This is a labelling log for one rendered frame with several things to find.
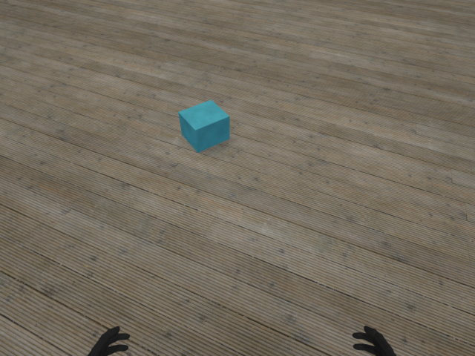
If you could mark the left robot hand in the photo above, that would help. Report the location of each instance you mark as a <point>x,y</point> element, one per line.
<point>102,347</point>

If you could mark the right robot hand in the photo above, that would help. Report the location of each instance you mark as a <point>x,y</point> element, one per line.
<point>381,346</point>

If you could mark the carton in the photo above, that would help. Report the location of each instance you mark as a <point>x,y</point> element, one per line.
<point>204,125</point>

